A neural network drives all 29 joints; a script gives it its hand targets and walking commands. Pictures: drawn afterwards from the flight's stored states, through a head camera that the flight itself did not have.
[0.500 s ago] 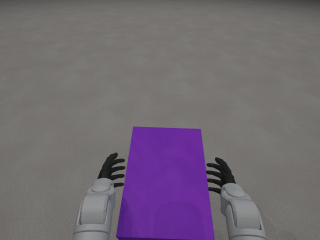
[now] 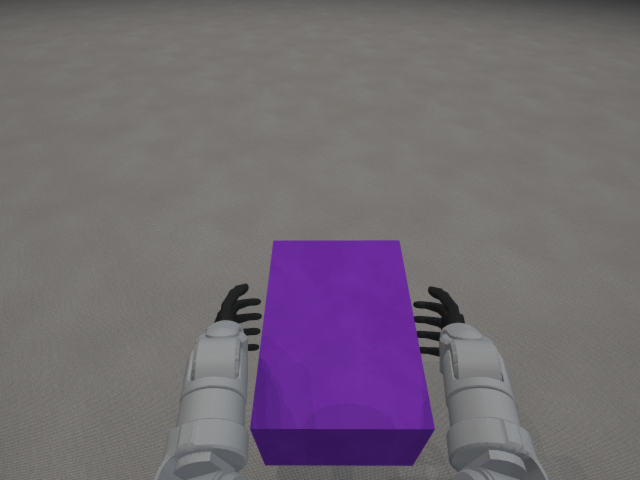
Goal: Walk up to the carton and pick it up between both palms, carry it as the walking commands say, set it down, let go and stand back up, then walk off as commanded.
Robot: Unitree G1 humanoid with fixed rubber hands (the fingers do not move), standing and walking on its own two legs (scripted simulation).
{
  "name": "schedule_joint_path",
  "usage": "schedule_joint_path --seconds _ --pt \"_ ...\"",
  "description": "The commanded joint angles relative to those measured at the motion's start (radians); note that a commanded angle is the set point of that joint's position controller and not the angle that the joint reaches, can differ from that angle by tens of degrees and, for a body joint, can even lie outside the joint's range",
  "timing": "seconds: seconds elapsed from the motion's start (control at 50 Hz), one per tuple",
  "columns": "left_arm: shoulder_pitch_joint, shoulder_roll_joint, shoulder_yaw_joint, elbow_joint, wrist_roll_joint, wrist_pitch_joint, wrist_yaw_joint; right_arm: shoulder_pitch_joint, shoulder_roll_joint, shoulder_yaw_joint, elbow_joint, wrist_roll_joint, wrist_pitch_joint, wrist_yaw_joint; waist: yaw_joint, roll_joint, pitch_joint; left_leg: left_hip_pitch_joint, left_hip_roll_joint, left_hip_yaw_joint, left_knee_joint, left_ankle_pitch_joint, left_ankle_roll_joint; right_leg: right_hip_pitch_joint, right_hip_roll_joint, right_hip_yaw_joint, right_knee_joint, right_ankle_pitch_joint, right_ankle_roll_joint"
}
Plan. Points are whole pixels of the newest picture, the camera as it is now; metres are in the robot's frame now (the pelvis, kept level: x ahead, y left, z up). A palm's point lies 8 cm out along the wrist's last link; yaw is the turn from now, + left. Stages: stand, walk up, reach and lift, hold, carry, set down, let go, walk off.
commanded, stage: set down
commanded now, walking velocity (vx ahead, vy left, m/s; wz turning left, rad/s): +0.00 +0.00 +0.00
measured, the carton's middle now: (337, 344) +0.36 +0.00 -0.04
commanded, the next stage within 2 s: none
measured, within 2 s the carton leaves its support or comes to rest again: neither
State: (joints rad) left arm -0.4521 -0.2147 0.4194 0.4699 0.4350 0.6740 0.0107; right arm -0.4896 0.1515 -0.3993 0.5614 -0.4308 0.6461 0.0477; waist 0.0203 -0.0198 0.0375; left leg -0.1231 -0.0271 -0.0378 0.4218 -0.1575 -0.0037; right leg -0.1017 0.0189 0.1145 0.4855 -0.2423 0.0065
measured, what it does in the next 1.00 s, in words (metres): lowers itself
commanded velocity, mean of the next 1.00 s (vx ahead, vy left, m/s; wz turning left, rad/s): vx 0.00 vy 0.00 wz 0.00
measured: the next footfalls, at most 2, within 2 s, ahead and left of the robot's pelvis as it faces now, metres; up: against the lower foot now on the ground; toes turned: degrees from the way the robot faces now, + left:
none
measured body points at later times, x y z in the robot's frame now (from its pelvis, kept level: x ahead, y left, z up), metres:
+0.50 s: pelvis +0.01 -0.01 -0.01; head +0.11 +0.00 +0.43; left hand +0.34 +0.17 -0.05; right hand +0.36 -0.14 -0.05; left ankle +0.06 +0.12 -0.74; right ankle +0.03 -0.13 -0.74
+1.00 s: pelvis -0.02 +0.00 -0.08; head +0.17 +0.01 +0.33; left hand +0.37 +0.16 -0.14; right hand +0.39 -0.14 -0.14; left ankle +0.06 +0.12 -0.74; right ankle +0.03 -0.13 -0.74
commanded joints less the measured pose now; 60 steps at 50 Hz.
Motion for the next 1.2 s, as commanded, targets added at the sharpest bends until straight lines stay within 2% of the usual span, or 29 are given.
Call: schedule_joint_path --seconds 0.0,0.12,0.22,0.42,0.52,0.68,0.78,0.96,1.18 --pt "-0.492 -0.846 -0.419 0.061 -0.235 -0.063 -0.243 -0.519 0.879 0.389 0.038 0.228 -0.089 0.245 0.017 0.012 -0.208 0.140 -0.037 -0.005 -0.051 -0.036 0.009 -0.178 0.045 -0.036 -0.123 -0.072 -0.050" --pt "-0.394 -0.853 -0.445 0.049 -0.228 -0.146 -0.246 -0.422 0.865 0.427 -0.026 0.207 -0.163 0.213 0.004 0.018 -0.314 0.068 -0.052 -0.009 0.016 0.127 0.003 -0.197 0.056 -0.030 -0.075 0.098 -0.035" --pt "-0.347 -0.841 -0.470 0.051 -0.227 -0.217 -0.250 -0.363 0.871 0.468 -0.053 0.206 -0.225 0.191 -0.004 -0.002 -0.385 0.006 -0.067 -0.013 0.057 0.192 0.008 -0.218 0.065 -0.031 -0.043 0.185 -0.019" --pt "-0.317 -0.805 -0.480 0.069 -0.212 -0.338 -0.238 -0.334 0.834 0.492 -0.019 0.214 -0.334 0.198 -0.002 0.017 -0.488 -0.154 -0.082 -0.014 0.132 0.245 0.007 -0.320 0.082 -0.037 0.039 0.264 -0.014" --pt "-0.335 -0.813 -0.497 0.079 -0.214 -0.382 -0.231 -0.353 0.812 0.501 -0.015 0.215 -0.376 0.207 -0.015 0.023 -0.570 -0.234 -0.085 -0.012 0.198 0.266 0.000 -0.408 0.094 -0.051 0.107 0.282 -0.016" --pt "-0.412 -0.828 -0.531 0.061 -0.218 -0.405 -0.225 -0.412 0.825 0.515 -0.005 0.225 -0.392 0.230 -0.020 0.019 -0.697 -0.360 -0.088 -0.004 0.307 0.231 -0.004 -0.579 0.104 -0.078 0.214 0.226 -0.013" --pt "-0.479 -0.854 -0.542 0.054 -0.215 -0.394 -0.229 -0.471 0.845 0.515 0.010 0.229 -0.381 0.250 -0.019 0.027 -0.764 -0.435 -0.091 0.002 0.369 0.174 -0.008 -0.696 0.106 -0.092 0.279 0.160 -0.012" --pt "-0.599 -0.896 -0.540 0.070 -0.213 -0.365 -0.235 -0.582 0.863 0.488 0.052 0.230 -0.355 0.280 -0.038 0.035 -0.853 -0.576 -0.097 0.012 0.469 0.061 -0.014 -0.880 0.109 -0.114 0.391 0.045 -0.016" --pt "-0.685 -0.908 -0.545 0.091 -0.231 -0.354 -0.231 -0.678 0.885 0.498 0.074 0.258 -0.337 0.282 -0.038 0.029 -0.970 -0.743 -0.111 0.035 0.619 0.040 -0.019 -1.019 0.120 -0.128 0.533 0.032 -0.006"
